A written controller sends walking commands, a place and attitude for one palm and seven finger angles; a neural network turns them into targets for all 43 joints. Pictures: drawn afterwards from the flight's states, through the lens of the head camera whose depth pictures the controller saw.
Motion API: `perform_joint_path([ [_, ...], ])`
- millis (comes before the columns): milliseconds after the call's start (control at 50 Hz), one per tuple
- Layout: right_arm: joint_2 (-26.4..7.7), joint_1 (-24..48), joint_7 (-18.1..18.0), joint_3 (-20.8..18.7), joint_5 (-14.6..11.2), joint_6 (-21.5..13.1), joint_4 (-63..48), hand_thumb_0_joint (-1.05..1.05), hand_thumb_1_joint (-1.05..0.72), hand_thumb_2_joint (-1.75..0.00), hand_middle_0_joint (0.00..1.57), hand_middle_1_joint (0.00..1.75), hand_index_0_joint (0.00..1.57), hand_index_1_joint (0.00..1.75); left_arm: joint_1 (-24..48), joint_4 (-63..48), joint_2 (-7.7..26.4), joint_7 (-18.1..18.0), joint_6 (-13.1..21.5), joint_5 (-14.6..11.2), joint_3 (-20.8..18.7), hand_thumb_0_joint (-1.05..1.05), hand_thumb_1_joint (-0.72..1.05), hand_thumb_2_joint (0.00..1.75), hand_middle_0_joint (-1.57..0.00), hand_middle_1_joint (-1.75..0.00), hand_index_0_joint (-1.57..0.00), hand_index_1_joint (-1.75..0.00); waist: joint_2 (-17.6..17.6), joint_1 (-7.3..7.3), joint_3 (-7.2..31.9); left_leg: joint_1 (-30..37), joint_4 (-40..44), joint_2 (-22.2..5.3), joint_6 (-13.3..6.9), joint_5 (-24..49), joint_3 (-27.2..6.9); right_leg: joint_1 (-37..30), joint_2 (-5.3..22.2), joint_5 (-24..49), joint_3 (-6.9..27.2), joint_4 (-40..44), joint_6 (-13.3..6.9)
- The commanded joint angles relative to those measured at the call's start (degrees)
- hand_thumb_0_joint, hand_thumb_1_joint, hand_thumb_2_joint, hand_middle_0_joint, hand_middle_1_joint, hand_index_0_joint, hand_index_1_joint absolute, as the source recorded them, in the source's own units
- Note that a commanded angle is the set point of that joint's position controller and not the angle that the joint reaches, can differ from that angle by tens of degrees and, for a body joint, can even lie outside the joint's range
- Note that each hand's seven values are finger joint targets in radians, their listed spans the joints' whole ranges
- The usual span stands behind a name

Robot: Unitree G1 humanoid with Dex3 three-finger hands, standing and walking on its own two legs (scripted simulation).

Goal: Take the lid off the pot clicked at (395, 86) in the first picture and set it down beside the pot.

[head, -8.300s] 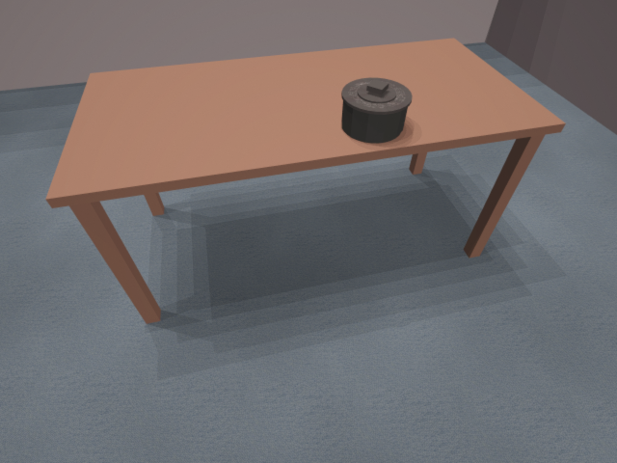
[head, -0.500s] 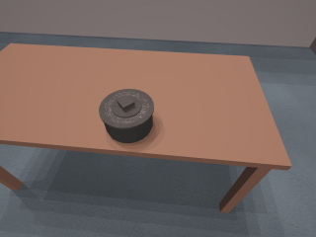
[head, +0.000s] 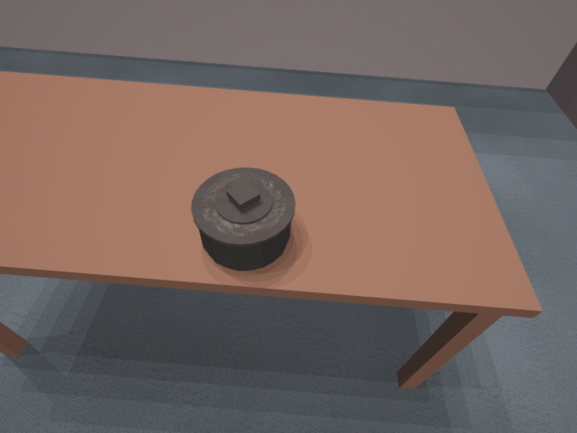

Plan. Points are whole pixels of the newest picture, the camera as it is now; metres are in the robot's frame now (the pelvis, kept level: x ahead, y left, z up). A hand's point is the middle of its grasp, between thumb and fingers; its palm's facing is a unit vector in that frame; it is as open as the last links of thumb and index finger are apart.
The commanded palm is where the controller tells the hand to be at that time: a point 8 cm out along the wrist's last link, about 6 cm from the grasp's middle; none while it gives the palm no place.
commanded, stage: come to a stop and stand still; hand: left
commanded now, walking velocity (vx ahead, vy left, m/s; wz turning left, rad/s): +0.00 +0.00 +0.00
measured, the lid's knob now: (243, 195) +0.50 +0.12 +0.01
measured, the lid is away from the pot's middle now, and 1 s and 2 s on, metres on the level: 0.00 0.00 0.00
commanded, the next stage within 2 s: look again from close up in 0.10 s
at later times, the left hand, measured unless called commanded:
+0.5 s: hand out of the picture +0.02 +0.15 -0.17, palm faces +0.01 -0.98 -0.19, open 7.4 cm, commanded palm none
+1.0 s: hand out of the picture -0.01 +0.12 -0.17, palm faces +0.01 -0.98 -0.18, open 7.4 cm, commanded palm none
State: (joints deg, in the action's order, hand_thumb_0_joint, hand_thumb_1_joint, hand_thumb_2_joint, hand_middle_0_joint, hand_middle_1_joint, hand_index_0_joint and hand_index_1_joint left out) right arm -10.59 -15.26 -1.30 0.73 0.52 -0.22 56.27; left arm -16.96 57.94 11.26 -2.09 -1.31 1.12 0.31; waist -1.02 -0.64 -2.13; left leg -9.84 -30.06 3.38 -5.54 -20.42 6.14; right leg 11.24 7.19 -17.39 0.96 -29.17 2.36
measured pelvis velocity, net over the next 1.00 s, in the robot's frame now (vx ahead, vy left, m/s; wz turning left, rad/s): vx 0.00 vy -0.05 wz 0.00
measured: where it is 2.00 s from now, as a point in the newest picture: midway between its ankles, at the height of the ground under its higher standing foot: outside the picture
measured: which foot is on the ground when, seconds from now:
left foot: down 0.00-1.00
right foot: down 0.00-1.00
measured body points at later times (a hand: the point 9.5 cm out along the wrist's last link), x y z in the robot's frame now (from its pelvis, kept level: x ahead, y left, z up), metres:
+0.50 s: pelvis +0.01 -0.02 +0.00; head +0.03 -0.01 +0.45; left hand +0.02 +0.20 -0.16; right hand +0.02 -0.25 -0.15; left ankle -0.04 +0.05 -0.73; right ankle -0.03 -0.20 -0.73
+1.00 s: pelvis +0.00 -0.05 +0.01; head +0.02 -0.04 +0.46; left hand -0.01 +0.17 -0.15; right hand +0.01 -0.28 -0.15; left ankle -0.04 +0.05 -0.73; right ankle -0.03 -0.20 -0.73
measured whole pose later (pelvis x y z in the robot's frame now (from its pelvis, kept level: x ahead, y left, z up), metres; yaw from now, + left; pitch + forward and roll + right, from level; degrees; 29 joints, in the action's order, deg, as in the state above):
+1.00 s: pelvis +0.00 -0.05 +0.01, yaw +0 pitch -1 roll +0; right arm -8.9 -15.5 -1.3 0.1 0.0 -0.7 63.2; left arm -17.5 61.6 8.9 -2.0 0.1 0.9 1.0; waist -0.8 -0.5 -2.2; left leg -7.4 -25.8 0.0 -1.4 -17.8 4.8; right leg 9.0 4.0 -16.1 -0.7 -25.9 3.2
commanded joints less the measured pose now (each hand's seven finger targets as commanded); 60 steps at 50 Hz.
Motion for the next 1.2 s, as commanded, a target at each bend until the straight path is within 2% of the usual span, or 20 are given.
perform_joint_path([
  [0,-7.2,-1.9,-0.7,-1.8,0.1,-1.5,-1.9,0.00,-0.90,-0.90,0.20,0.30,0.20,0.30,-3.7,-1.8,5.2,-0.6,1.0,-0.2,-1.2,0.00,0.90,0.90,-0.20,-0.30,-0.20,-0.30,2.9,-0.16,0.9,1.6,7.0,-9.7,3.5,30.3,-9.7,0.2,-0.6,11.8,-1.6,1.0,-2.8],
  [40,-6.8,-2.4,-0.7,-1.8,0.1,-1.5,-1.1,0.00,-0.90,-0.90,0.20,0.30,0.20,0.30,-3.5,-1.4,5.2,-0.6,1.1,-0.3,-1.0,0.00,0.90,0.90,-0.20,-0.30,-0.20,-0.30,2.5,-0.05,0.5,1.2,7.4,-9.3,3.4,28.1,-9.6,-0.1,-0.3,12.3,-1.3,1.4,-2.8],
  [160,-6.3,-3.4,-0.7,-1.8,0.0,-1.6,0.6,0.00,-0.90,-0.90,0.20,0.30,0.20,0.30,-3.5,-0.7,5.0,-0.7,1.3,-0.4,-1.0,0.00,0.90,0.90,-0.20,-0.30,-0.20,-0.30,2.4,0.07,0.5,1.9,7.3,-9.0,3.2,28.7,-8.8,-0.8,0.1,14.9,-1.3,1.7,-2.7],
  [240,-5.8,-3.5,-0.6,-1.9,0.0,-1.6,1.5,0.00,-0.90,-0.90,0.20,0.30,0.20,0.30,-3.3,-0.3,4.8,-0.7,1.5,-0.3,-1.1,0.00,0.90,0.90,-0.20,-0.30,-0.20,-0.30,0.6,0.08,0.5,2.1,7.2,-8.9,3.0,27.3,-8.6,-0.9,0.4,16.2,-1.1,2.3,-2.7],
  [360,-5.4,-3.7,-0.7,-2.0,-0.1,-1.6,2.4,0.00,-0.90,-0.90,0.20,0.30,0.20,0.30,-3.1,0.1,4.2,-0.7,1.4,-0.3,-1.0,0.00,0.90,0.90,-0.20,-0.30,-0.20,-0.30,2.3,0.27,-0.3,2.3,7.7,-9.0,3.0,27.2,-8.0,-0.4,0.1,15.4,-0.9,2.8,-2.4],
  [500,-5.1,-3.0,-0.6,-2.1,-0.2,-1.6,3.0,0.00,-0.90,-0.90,0.20,0.30,0.20,0.30,-3.4,0.5,4.0,-0.7,1.7,-0.2,-1.0,0.00,0.90,0.90,-0.20,-0.30,-0.20,-0.30,0.4,0.23,-0.5,2.4,7.6,-9.0,2.9,24.2,-7.6,-0.2,0.3,16.3,-0.5,3.9,-2.5],
  [640,-4.5,-3.0,-0.6,-2.1,-0.2,-1.7,3.9,0.00,-0.90,-0.90,0.20,0.30,0.20,0.30,-3.7,0.8,3.8,-0.6,2.0,-0.2,-0.8,0.00,0.90,0.90,-0.20,-0.30,-0.20,-0.30,1.8,0.33,-0.2,2.7,7.8,-8.9,3.1,23.8,-7.3,-0.5,0.3,17.2,-0.1,4.7,-2.7],
  [780,-4.1,-3.1,-0.5,-2.0,-0.4,-1.6,4.7,0.00,-0.90,-0.90,0.20,0.30,0.20,0.30,-4.0,1.4,3.8,-0.5,2.1,-0.3,-0.6,0.00,0.90,0.90,-0.20,-0.30,-0.20,-0.30,0.1,0.21,-1.0,2.5,8.3,-9.2,3.2,21.3,-7.1,-0.3,0.1,16.2,-0.1,5.9,-2.7],
  [860,-3.8,-3.1,-0.4,-1.8,-0.3,-1.5,5.0,0.00,-0.90,-0.90,0.20,0.30,0.20,0.30,-4.3,1.6,3.4,-0.6,2.2,-0.3,-0.5,0.00,0.90,0.90,-0.20,-0.30,-0.20,-0.30,0.5,0.27,-1.8,2.2,8.8,-9.2,3.5,19.0,-6.7,0.6,0.2,15.3,0.5,6.4,-2.9],
  [960,-3.4,-3.7,-0.4,-1.8,-0.4,-1.6,5.6,0.00,-0.90,-0.90,0.20,0.30,0.20,0.30,-4.7,1.9,3.3,-0.6,2.4,-0.3,-0.5,0.00,0.90,0.90,-0.20,-0.30,-0.20,-0.30,0.2,0.26,-0.5,2.5,8.5,-9.4,3.6,19.5,-6.6,-0.3,0.2,16.7,0.7,6.4,-3.1],
  [1020,-3.2,-3.7,-0.4,-1.7,-0.4,-1.6,6.0,0.00,-0.90,-0.90,0.20,0.30,0.20,0.30,-4.8,2.0,3.3,-0.5,2.4,-0.3,-0.4,0.00,0.90,0.90,-0.20,-0.30,-0.20,-0.30,0.0,0.15,-1.7,1.3,8.8,-9.2,3.7,17.7,-6.6,-0.1,0.2,15.8,0.7,6.8,-3.2],
  [1080,-2.8,-4.2,-0.4,-1.6,-0.5,-1.6,6.4,0.00,-0.90,-0.90,0.20,0.30,0.20,0.30,-5.1,2.1,3.4,-0.5,2.5,-0.4,-0.3,0.00,0.90,0.90,-0.20,-0.30,-0.20,-0.30,-0.2,0.07,-1.2,1.4,8.7,-9.3,3.6,18.2,-6.6,-0.7,0.1,16.4,0.4,7.0,-3.3],
  [1140,-2.7,-4.6,-0.4,-1.6,-0.4,-1.8,6.6,0.00,-0.90,-0.90,0.20,0.30,0.20,0.30,-5.3,2.3,3.1,-0.5,2.6,-0.3,-0.3,0.00,0.90,0.90,-0.20,-0.30,-0.20,-0.30,1.2,0.14,-0.6,1.8,8.6,-9.3,3.7,19.1,-6.5,-0.7,0.1,16.9,0.6,6.7,-3.3],
  [1180,-2.5,-4.6,-0.5,-1.6,-0.5,-1.7,6.9,0.00,-0.90,-0.90,0.20,0.30,0.20,0.30,-5.3,2.4,3.0,-0.5,2.6,-0.4,-0.3,0.00,0.90,0.90,-0.20,-0.30,-0.20,-0.30,0.5,0.09,-1.4,1.3,8.7,-9.4,3.6,18.5,-6.5,-0.6,-0.1,16.4,0.4,7.1,-3.4],
])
